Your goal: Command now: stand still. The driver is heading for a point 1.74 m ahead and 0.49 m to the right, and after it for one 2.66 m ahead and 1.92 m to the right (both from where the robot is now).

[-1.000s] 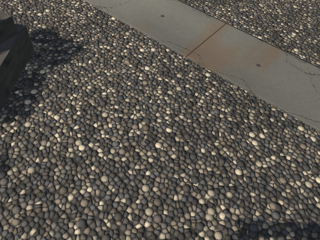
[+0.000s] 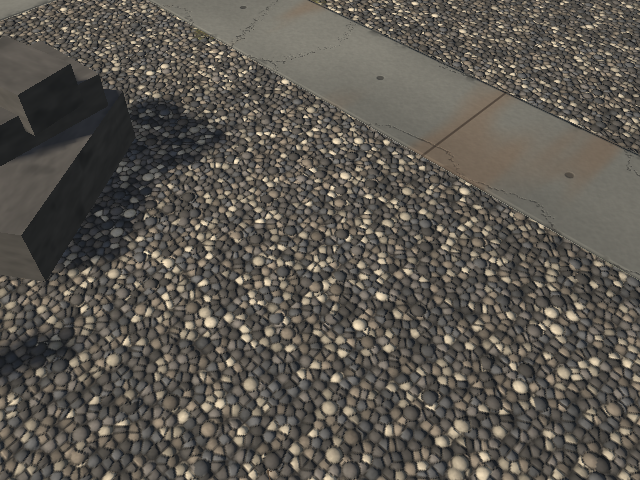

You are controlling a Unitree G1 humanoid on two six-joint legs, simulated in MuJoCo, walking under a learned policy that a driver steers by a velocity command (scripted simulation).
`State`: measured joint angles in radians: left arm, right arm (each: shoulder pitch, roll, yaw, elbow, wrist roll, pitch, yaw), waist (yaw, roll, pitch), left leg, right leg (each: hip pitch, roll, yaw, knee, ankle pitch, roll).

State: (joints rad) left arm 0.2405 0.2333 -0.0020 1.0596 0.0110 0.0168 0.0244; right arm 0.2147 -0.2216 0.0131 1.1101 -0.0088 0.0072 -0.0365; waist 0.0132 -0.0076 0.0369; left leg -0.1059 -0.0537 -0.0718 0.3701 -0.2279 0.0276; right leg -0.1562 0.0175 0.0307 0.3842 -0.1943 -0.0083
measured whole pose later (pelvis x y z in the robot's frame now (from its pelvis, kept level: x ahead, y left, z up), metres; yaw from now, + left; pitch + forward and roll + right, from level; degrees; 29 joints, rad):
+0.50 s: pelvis +0.04 -0.02 -0.01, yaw +0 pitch +0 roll +1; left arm 0.30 0.20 0.01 1.08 0.03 -0.02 0.00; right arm 0.38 -0.20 -0.03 1.15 -0.02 0.00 -0.03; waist -0.01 0.01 -0.02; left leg -0.11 -0.04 -0.08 0.43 -0.32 0.05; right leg -0.26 0.02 -0.04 0.62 -0.41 -0.07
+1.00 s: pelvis +0.27 -0.03 -0.03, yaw -1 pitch +1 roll +0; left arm 0.53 0.15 0.00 1.14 0.02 -0.09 0.02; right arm -0.01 -0.18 -0.02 0.91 -0.03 -0.07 0.01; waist 0.04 0.00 0.07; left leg -0.45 -0.06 0.14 0.54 -0.11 0.14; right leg 0.10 0.05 -0.03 0.53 -0.48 -0.08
